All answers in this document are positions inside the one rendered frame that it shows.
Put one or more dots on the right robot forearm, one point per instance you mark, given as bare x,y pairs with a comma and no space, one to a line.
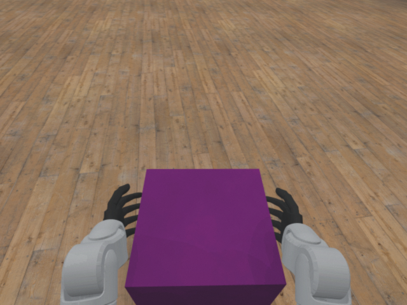
322,275

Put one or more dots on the right robot hand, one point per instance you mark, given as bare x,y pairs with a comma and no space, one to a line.
290,214

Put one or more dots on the left robot hand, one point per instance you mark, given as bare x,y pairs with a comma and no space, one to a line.
116,211

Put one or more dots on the carton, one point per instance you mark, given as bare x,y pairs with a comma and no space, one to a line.
204,237

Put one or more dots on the left robot forearm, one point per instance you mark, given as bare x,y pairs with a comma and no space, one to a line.
90,269

